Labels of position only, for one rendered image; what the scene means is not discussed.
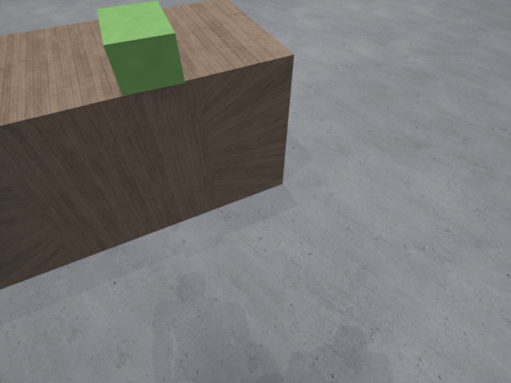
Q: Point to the carton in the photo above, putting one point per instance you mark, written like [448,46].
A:
[141,47]

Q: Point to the pedestal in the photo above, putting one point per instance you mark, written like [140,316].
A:
[84,169]

